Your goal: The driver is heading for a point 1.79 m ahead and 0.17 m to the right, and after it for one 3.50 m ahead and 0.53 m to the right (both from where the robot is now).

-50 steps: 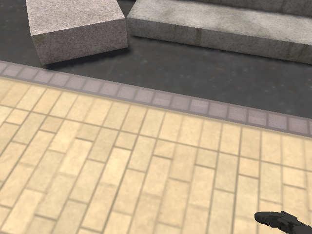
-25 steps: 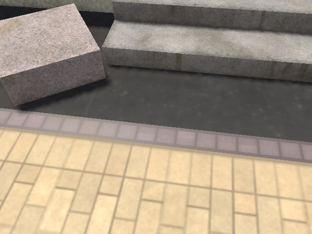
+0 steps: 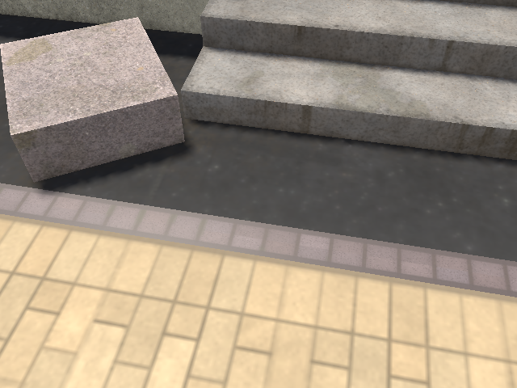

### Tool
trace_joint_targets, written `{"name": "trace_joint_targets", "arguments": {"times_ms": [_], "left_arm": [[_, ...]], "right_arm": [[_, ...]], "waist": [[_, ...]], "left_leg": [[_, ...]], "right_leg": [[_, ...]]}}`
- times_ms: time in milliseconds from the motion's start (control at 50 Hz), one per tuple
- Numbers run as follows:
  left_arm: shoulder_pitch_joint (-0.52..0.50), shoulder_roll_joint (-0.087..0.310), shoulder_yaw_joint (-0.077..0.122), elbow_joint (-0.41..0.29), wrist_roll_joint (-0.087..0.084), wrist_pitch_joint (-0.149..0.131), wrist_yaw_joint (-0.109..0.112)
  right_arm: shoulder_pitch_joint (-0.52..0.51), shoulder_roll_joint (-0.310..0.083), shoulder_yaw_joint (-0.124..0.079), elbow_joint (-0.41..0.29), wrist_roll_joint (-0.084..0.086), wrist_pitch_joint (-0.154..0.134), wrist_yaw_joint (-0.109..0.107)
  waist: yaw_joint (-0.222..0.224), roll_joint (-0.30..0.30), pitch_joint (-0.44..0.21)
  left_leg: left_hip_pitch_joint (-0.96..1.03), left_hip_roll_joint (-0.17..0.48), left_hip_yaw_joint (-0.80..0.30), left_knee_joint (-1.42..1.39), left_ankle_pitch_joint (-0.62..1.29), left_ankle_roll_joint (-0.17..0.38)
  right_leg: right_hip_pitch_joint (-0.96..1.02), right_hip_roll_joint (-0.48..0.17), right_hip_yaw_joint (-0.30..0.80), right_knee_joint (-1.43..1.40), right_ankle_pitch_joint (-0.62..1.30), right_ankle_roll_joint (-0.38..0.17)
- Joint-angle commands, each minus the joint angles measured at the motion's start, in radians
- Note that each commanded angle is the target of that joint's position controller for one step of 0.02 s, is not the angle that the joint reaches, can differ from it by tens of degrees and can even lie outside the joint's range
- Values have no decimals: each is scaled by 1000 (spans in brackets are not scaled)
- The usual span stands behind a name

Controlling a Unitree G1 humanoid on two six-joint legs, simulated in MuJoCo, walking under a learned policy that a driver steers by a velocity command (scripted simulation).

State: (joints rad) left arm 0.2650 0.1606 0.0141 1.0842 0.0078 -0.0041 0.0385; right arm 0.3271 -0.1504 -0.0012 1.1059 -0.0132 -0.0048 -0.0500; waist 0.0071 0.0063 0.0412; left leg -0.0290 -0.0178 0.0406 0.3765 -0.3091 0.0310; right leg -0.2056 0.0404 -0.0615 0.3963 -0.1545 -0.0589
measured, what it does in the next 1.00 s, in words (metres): lifts its right foot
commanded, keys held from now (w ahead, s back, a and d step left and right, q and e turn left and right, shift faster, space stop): no key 0.66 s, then w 0.34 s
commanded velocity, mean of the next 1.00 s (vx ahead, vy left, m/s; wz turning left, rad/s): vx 0.08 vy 0.00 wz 0.00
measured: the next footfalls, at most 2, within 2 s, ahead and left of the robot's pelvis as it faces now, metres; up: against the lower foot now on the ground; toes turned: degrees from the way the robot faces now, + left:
right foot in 1.02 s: +0.19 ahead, -0.13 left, +0.00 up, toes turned -5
left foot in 1.48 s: +0.47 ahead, +0.03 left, +0.00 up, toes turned +3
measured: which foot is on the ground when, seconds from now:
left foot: down 0.00-1.00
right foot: down 0.00-0.74, up 0.76-1.00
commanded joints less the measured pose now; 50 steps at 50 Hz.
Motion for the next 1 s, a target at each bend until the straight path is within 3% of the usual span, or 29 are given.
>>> {"name": "trace_joint_targets", "arguments": {"times_ms": [20,300,660,680,720,760,780,820,880,940,960,980,1000], "left_arm": [[46,75,9,1,0,-4,3],[81,43,-5,69,-1,1,3],[109,20,-16,101,-2,-1,4],[114,17,-16,104,-2,0,4],[97,30,-9,91,0,4,0],[41,26,-3,55,13,3,-12],[5,10,-6,28,25,-3,-20],[-57,27,3,-21,30,-20,-33],[-93,46,17,-67,21,-50,-49],[-116,48,28,-106,8,-59,-61],[-85,43,31,-106,4,-60,-63],[-6,34,35,-84,-1,-62,-62],[119,50,49,-38,-4,-65,-57]], "right_arm": [[83,-66,-6,9,0,-4,-3],[118,-30,8,51,0,-10,-4],[161,-7,14,64,0,-18,-5],[177,-7,14,68,-1,-18,-4],[199,-43,-3,67,-4,-13,-2],[242,-84,-23,64,-1,-7,1],[252,-98,-31,65,0,-8,2],[270,-96,-39,68,-12,-20,4],[268,-104,-46,61,-17,-47,9],[244,-120,-51,48,-17,-66,12],[226,-127,-53,43,-14,-69,15],[189,-134,-53,34,-7,-71,18],[178,-133,-51,29,-6,-76,24]], "waist": [[-1,1,41],[4,3,64],[4,3,67],[-1,5,49],[-13,42,76],[-49,118,161],[-59,143,217],[-67,110,255],[-54,63,216],[-36,85,175],[-15,93,163],[32,85,142],[81,51,92]], "left_leg": [[-121,114,-99,-82,132,33],[-151,115,-102,-98,97,36],[-155,117,-103,-100,123,39],[-148,111,-104,-112,43,43],[-162,108,-137,-133,-208,75],[-155,205,-283,-227,-478,147],[-149,283,-357,-274,-517,186],[-82,345,-406,-302,-403,230],[34,323,-329,-267,-174,221],[-4,283,-235,-218,1,194],[-54,270,-200,-184,59,182],[-141,240,-147,-117,144,159],[-219,195,-93,14,302,134]], "right_leg": [[60,-132,151,-64,121,-15],[49,-128,151,-74,59,-4],[39,-129,146,-59,74,2],[42,-118,140,-56,8,1],[-23,-65,97,17,-182,-9],[-206,-3,12,183,-306,-10],[-290,-17,-21,269,-282,-9],[-433,-75,-1,399,-272,-11],[-494,-106,16,397,-245,-5],[-359,-78,-21,301,-196,-8],[-266,-59,-43,257,-164,-14],[-104,-26,-74,188,-104,-23],[92,24,-95,144,-89,-31]]}}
